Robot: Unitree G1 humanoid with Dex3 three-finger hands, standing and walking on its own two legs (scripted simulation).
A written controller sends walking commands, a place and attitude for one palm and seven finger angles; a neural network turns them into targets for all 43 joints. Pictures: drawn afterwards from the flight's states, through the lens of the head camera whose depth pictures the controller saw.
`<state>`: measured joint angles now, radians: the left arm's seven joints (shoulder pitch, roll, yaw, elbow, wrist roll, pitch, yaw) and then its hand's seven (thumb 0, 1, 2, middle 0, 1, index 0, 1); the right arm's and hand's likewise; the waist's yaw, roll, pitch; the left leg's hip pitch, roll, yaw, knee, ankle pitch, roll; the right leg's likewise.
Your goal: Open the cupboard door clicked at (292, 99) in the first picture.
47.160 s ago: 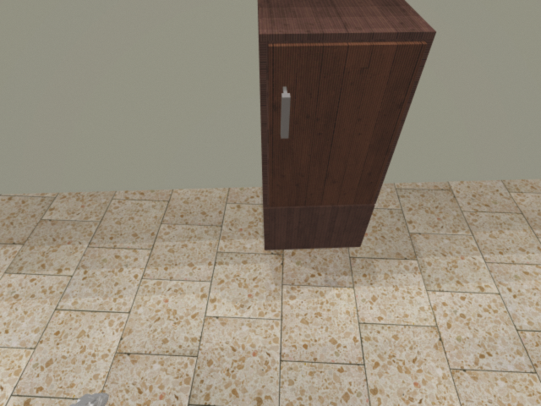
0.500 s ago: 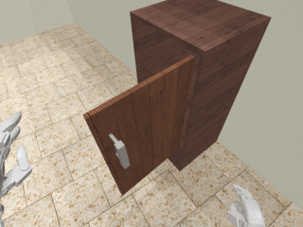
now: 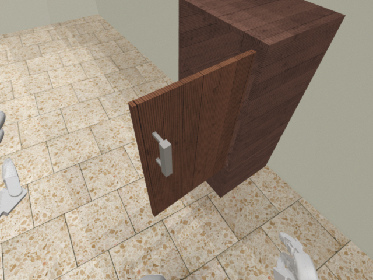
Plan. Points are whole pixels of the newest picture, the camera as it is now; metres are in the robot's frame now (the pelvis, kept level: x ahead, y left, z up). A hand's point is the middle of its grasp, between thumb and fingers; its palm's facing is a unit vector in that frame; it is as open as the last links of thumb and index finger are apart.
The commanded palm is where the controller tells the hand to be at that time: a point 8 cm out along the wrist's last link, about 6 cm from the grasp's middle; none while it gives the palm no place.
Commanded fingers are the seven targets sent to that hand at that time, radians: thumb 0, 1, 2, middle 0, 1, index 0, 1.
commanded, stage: step back with the hand held close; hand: left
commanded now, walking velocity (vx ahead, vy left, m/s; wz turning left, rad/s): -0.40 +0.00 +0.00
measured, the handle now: (161, 154) +0.42 +0.10 -0.01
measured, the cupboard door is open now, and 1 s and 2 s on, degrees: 92 92 92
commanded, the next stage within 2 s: stop stepping back and stand still in 0.58 s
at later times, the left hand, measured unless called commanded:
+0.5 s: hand (14, 228) +0.15 +0.24 +0.17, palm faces +0.37 -0.81 -0.46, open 7.4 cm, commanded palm +0.08 +0.28 +0.19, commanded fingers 0.00 0.90 0.90 -0.20 -0.30 -0.20 -0.30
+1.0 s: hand out of the picture +0.05 +0.25 +0.18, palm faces +0.29 -0.82 -0.49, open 7.4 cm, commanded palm +0.00 +0.30 +0.19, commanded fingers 0.00 0.90 0.90 -0.20 -0.30 -0.20 -0.30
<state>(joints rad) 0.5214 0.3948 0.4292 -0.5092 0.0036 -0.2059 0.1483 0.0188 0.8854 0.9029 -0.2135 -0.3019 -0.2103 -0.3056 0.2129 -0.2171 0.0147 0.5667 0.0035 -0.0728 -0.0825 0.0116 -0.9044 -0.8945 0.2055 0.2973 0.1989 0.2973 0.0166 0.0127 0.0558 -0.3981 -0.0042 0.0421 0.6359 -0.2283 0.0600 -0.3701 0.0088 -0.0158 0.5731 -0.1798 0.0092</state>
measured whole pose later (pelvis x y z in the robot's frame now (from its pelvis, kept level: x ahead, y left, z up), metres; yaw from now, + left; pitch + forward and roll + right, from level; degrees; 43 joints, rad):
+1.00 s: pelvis -0.16 +0.00 +0.01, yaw -3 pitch +0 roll -2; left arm 0.64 0.47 0.42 -0.61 -0.05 -0.17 0.14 0.02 0.89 0.90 -0.21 -0.30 -0.21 -0.31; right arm 0.21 -0.17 0.04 0.59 -0.03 -0.13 -0.07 0.01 -0.90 -0.89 0.20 0.30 0.20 0.30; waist -0.02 -0.03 0.02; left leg -0.43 -0.02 0.00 0.39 -0.12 0.00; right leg -0.14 0.08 -0.03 0.40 -0.33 -0.06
